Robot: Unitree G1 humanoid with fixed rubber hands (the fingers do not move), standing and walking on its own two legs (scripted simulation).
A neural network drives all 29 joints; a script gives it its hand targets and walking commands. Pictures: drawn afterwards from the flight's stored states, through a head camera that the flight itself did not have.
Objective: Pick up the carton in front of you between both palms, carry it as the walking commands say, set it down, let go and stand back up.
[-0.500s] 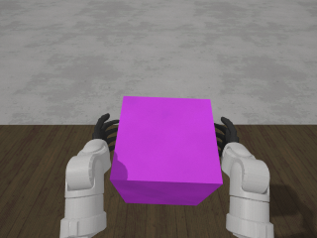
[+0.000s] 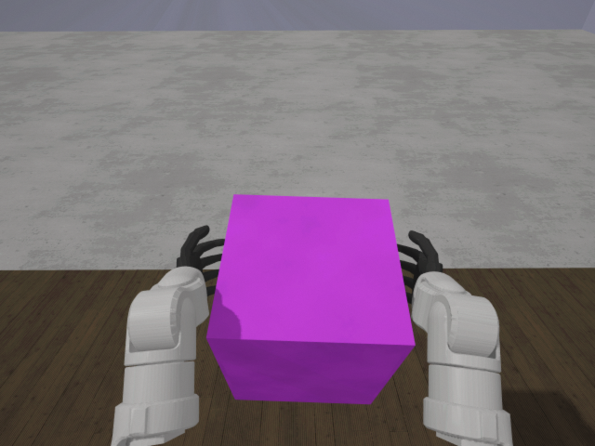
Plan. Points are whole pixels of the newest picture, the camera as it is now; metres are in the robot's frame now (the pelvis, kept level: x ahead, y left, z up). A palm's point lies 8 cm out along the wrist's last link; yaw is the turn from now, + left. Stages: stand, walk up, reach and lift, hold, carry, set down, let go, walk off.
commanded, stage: carry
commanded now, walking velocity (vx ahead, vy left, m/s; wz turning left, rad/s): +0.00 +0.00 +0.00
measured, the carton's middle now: (306, 306) +0.32 +0.00 +0.05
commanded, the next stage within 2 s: none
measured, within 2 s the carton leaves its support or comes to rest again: neither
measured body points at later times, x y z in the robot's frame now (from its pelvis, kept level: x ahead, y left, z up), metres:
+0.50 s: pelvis -0.04 -0.02 +0.00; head -0.04 -0.04 +0.45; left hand +0.28 +0.13 +0.11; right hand +0.29 -0.17 +0.10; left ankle -0.03 +0.12 -0.71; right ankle +0.04 -0.04 -0.73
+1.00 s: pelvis -0.02 +0.03 +0.00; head -0.06 +0.04 +0.45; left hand +0.30 +0.18 +0.11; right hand +0.31 -0.12 +0.11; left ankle -0.02 +0.13 -0.73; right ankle +0.04 -0.04 -0.73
